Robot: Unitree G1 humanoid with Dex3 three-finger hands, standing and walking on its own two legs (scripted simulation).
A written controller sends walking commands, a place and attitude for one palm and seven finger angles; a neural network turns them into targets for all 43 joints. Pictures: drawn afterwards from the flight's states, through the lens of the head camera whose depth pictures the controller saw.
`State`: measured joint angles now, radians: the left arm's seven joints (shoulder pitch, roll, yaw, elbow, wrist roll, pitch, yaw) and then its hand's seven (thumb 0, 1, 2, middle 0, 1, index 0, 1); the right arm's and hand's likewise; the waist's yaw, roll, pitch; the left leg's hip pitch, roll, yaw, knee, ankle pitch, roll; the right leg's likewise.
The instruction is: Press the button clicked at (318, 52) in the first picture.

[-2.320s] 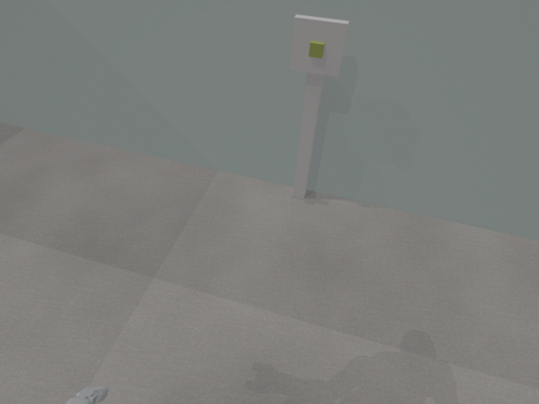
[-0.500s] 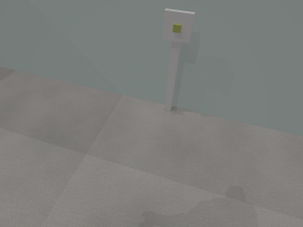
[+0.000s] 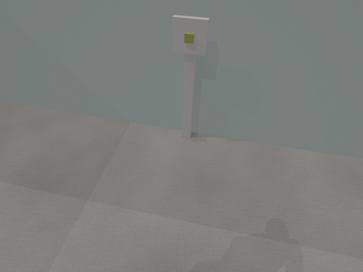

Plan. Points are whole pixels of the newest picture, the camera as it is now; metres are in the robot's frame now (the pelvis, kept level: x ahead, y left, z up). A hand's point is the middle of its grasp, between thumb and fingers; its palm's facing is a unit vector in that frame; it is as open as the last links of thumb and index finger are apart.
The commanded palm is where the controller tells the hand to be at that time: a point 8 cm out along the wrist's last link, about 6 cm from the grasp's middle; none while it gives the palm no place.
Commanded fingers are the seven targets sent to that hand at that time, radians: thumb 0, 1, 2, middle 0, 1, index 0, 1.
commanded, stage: walk to a spot facing it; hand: left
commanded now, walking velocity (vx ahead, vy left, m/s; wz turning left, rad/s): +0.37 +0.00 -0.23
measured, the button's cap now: (189, 37) +1.18 +0.05 +0.02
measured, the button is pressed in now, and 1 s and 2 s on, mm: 0 0 0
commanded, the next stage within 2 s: take the last steps up to it in 0.66 s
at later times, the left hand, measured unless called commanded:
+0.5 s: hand out of the picture +0.09 +0.19 -0.19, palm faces +0.03 -0.99 -0.14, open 7.4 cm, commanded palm none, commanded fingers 0.00 0.90 0.90 -0.20 -0.30 -0.20 -0.30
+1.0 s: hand (158, 151) +0.57 +0.13 -0.17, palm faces -0.30 -0.93 -0.20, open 7.4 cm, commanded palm none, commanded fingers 0.00 0.90 0.90 -0.20 -0.30 -0.20 -0.30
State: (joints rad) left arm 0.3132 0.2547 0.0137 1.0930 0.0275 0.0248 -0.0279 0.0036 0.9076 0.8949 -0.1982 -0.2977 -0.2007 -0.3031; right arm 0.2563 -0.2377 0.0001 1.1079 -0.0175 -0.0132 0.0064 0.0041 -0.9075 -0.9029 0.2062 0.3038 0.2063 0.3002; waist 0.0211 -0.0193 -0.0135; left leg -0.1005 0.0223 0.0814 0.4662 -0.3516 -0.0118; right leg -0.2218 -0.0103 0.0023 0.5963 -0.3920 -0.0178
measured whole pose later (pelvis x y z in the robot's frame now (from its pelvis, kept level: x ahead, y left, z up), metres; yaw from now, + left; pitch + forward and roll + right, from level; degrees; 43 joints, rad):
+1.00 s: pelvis +0.40 -0.01 -0.02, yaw -16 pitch -1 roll +0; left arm 0.12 0.18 0.06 0.96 0.04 -0.03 -0.02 0.00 0.91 0.90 -0.19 -0.30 -0.20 -0.30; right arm 0.40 -0.15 -0.03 1.13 -0.01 -0.04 -0.01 0.00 -0.91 -0.90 0.20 0.30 0.20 0.30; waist -0.05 0.01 0.08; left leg -0.11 0.13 0.28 0.77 -0.52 -0.02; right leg -0.40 -0.05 -0.14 0.63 -0.21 -0.05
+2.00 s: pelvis +0.65 -0.04 -0.01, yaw -10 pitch -2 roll +1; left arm 0.10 0.13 0.05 1.00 0.03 0.00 0.05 -0.01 0.93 0.89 -0.20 -0.30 -0.20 -0.30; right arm 0.25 -0.16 -0.07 1.08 0.00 0.05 -0.03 0.00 -0.91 -0.90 0.20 0.30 0.20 0.30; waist -0.01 0.03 0.12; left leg -0.38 0.01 0.04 1.09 -0.55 -0.04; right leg -0.38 -0.09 -0.14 0.56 -0.14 -0.03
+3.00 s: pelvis +0.59 -0.04 +0.01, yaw -12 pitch -2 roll +0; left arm 0.25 0.14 0.02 1.13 0.00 0.00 0.04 0.01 0.96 0.89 -0.20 -0.30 -0.20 -0.30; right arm 0.34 -0.13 -0.02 1.17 -0.01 0.01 -0.03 0.00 -0.91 -0.90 0.20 0.30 0.20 0.30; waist -0.03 0.04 0.00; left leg -0.18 0.10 0.04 0.42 -0.21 -0.07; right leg -0.14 0.03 -0.07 0.43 -0.27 -0.05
